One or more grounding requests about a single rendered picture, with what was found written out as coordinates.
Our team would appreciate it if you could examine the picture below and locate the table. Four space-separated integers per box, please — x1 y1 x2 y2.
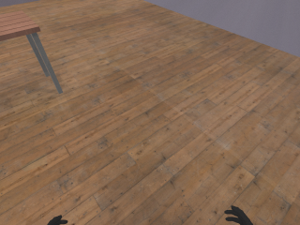
0 10 63 94

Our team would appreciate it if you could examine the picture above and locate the robot right hand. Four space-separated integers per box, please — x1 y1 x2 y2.
224 205 253 225

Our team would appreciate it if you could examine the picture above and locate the robot left hand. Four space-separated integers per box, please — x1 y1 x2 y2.
47 215 68 225

